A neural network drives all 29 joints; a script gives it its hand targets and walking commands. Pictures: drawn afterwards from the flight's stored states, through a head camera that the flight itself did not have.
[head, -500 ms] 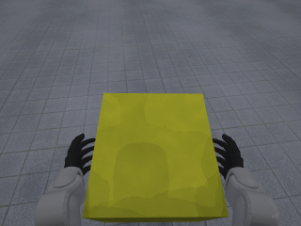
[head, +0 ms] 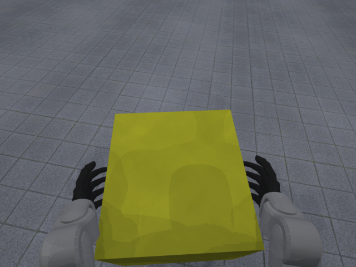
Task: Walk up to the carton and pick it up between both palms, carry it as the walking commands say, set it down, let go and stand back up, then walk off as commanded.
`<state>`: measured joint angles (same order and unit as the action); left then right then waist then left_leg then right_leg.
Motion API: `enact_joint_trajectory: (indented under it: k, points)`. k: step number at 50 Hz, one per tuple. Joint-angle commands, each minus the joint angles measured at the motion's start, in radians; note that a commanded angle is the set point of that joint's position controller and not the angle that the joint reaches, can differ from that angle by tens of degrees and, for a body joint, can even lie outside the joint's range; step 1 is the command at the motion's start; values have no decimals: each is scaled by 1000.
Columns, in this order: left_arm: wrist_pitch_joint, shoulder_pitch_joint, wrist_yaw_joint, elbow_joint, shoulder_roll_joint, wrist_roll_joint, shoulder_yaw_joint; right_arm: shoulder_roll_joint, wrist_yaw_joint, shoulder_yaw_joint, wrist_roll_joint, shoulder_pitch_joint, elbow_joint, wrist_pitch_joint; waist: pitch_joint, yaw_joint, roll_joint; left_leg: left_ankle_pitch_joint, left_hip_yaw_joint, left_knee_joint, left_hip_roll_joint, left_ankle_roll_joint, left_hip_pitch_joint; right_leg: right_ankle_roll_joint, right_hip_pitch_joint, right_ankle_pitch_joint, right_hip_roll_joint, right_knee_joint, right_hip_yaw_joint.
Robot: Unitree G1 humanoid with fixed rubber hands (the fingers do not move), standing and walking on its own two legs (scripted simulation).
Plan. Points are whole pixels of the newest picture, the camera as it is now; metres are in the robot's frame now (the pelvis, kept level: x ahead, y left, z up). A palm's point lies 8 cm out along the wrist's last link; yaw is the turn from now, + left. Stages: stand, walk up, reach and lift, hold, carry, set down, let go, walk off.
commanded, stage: carry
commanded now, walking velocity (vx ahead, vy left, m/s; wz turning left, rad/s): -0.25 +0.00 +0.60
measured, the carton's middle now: (176, 189) +0.30 +0.01 +0.01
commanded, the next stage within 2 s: none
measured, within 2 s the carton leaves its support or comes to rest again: neither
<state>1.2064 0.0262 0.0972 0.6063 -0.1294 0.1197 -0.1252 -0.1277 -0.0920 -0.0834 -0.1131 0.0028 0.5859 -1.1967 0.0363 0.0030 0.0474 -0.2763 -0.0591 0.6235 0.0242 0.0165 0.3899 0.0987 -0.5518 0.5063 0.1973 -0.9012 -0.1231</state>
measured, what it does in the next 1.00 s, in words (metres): walks backwards, turning left: right foot, then left foot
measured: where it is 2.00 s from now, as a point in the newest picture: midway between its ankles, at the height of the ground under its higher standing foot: outside the picture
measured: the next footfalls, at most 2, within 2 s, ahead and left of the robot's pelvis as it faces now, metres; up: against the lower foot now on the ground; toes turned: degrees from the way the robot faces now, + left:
right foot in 0.34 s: -0.08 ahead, -0.12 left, +0.00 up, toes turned +6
left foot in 0.68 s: -0.24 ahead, +0.13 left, +0.00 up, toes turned +27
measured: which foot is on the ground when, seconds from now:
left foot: down 0.00-0.34, up 0.36-0.66, down 0.68-1.00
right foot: up 0.00-0.32, down 0.34-0.68, up 0.70-1.00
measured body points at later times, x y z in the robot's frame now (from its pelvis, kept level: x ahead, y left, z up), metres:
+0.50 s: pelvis -0.16 -0.02 +0.02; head -0.14 -0.04 +0.47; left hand +0.04 +0.20 +0.12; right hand +0.12 -0.13 +0.10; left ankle -0.17 +0.11 -0.63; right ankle -0.12 -0.13 -0.72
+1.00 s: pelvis -0.33 -0.04 +0.01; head -0.32 -0.04 +0.46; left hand -0.21 +0.24 +0.10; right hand -0.03 -0.05 +0.10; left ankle -0.27 +0.11 -0.72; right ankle -0.29 -0.17 -0.70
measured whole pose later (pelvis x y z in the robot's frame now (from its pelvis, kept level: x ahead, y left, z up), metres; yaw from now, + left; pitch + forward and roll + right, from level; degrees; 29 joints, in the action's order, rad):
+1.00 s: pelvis -0.33 -0.04 +0.01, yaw +33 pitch +5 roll -1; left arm 1.19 -0.01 0.16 0.60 -0.13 0.09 -0.08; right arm -0.13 -0.13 -0.09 -0.12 0.00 0.59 -1.18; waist 0.07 -0.02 -0.04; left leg 0.02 0.09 0.39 0.04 0.01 0.49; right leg 0.04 -0.41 0.49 0.01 -0.77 -0.04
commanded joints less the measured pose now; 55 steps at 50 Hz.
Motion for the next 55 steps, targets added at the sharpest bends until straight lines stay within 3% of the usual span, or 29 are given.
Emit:
enact_joint_trajectory:
  k: [1,4,7,12,15,16,17,18,19,20,21,24,27,30,32,33,34,35,36,38,39,41,47,49,51,52,53,54,55]
  points:
    - [-10,-458,-171,137,-813,-419,822,-781,173,682,356,296,69,-9,251,2,-207,615,308,-237,-310,104,-200,25,-93,70,-41,-303,141]
    - [-13,-458,-172,143,-851,-444,843,-804,175,669,350,288,72,8,261,3,-206,410,270,-257,-240,90,-202,-5,-86,-46,-62,-337,147]
    - [-19,-411,-162,116,-823,-434,833,-768,175,680,349,270,75,10,249,2,-191,292,341,-306,-242,81,-193,-21,-45,-9,-110,-188,133]
    - [-5,-362,-148,64,-792,-413,800,-726,177,692,355,270,70,-2,244,4,-240,157,407,-398,-225,56,-150,-43,114,8,-184,104,100]
    - [-4,-358,-147,56,-778,-403,770,-726,180,715,371,300,81,-9,261,7,-290,77,361,-489,-164,-36,-72,-67,344,-32,-212,397,25]
    - [-5,-354,-149,54,-771,-400,756,-725,180,723,375,309,82,-11,265,0,-273,33,321,-486,-125,-84,-23,-77,461,-84,-207,561,-6]
    - [-6,-346,-151,47,-754,-396,735,-718,178,726,373,312,79,-14,254,-4,-156,1,274,-372,-71,-114,45,-93,540,-66,-118,664,75]
    - [-10,-334,-159,33,-741,-380,719,-716,178,744,370,332,106,-17,186,-17,154,-20,88,-85,83,-166,218,-173,499,34,143,761,332]
    - [-13,-348,-165,39,-774,-383,726,-724,177,756,375,380,138,-15,122,-2,309,-240,31,332,60,-121,245,-260,270,-160,350,724,417]
    - [-12,-335,-170,30,-789,-376,725,-768,178,764,393,384,118,-11,82,8,151,-182,90,542,12,-101,233,-240,192,-352,292,652,273]
    - [-14,-356,-176,56,-795,-383,728,-785,181,768,406,399,122,-8,98,10,76,-133,109,645,2,-86,211,-209,176,-427,220,579,152]
    - [-16,-373,-183,81,-779,-393,717,-794,175,767,412,401,99,-18,146,12,129,-105,72,649,12,-90,236,-193,292,-681,121,451,46]
    - [-10,-355,-178,72,-759,-376,704,-792,163,769,411,401,90,-24,159,0,188,-184,-52,345,3,-88,188,-189,361,-776,144,427,59]
    - [-4,-328,-169,65,-751,-366,707,-785,160,755,404,364,65,-34,216,-11,257,-178,-76,107,6,-63,107,-181,430,-840,185,395,91]
    - [-1,-318,-164,53,-755,-368,714,-778,163,736,393,330,44,-37,265,8,171,16,-63,-193,4,-58,-23,-111,414,-746,164,262,44]
    - [2,-331,-163,49,-755,-375,727,-771,166,721,385,319,34,-36,264,10,75,111,20,-272,-53,-59,-140,-59,286,-542,139,178,24]
    - [5,-346,-162,48,-749,-378,736,-751,169,709,379,312,33,-35,249,9,-87,521,223,-227,-224,-16,-286,-9,58,-158,82,90,28]
    - [7,-373,-162,69,-765,-388,760,-745,175,684,372,300,12,-29,230,18,-392,946,476,-189,-421,120,-271,27,-146,215,-51,-71,-1]
    - [0,-404,-165,68,-805,-390,774,-792,179,696,387,331,42,-27,259,12,-277,1030,378,-176,-386,129,-247,31,-90,172,-34,-207,106]
    - [-10,-476,-183,100,-880,-437,821,-837,189,682,376,346,49,-7,262,3,-212,585,311,-231,-307,103,-178,8,-84,42,-46,-293,142]
    - [-12,-496,-186,113,-909,-456,839,-854,191,675,375,358,57,4,262,5,-225,459,300,-240,-276,97,-179,-5,-101,-9,-48,-307,151]
    - [-22,-492,-185,115,-921,-465,843,-864,189,672,373,344,58,17,267,4,-210,306,291,-262,-242,83,-169,-26,-75,-47,-76,-279,142]
    - [-13,-403,-165,51,-849,-437,803,-783,182,679,361,302,46,7,254,8,-234,31,407,-396,-239,64,-129,-54,74,-8,-172,41,102]
    - [-7,-395,-165,41,-824,-429,786,-768,180,688,366,310,46,1,256,8,-262,-101,396,-452,-218,33,-75,-63,194,-18,-203,201,66]
    - [-5,-386,-168,35,-801,-421,764,-760,175,705,372,324,51,-3,279,-3,-281,-132,332,-475,-171,-38,-13,-74,396,-61,-216,459,0]
    - [-5,-376,-170,26,-788,-418,749,-749,173,709,370,330,50,-6,264,-9,-189,-120,282,-395,-123,-68,31,-79,481,-40,-182,591,31]
    - [-5,-367,-175,16,-776,-414,738,-746,170,715,361,333,57,-7,242,-17,5,-40,164,-210,-22,-103,123,-121,513,40,-32,689,190]
    - [-11,-362,-180,3,-785,-402,729,-740,172,734,367,374,90,-10,177,-19,285,-161,46,154,53,-100,206,-218,319,102,242,746,486]
    - [-12,-376,-189,19,-804,-405,736,-784,172,743,372,403,82,-4,105,-2,195,-153,66,403,17,-82,206,-235,188,-19,252,736,392]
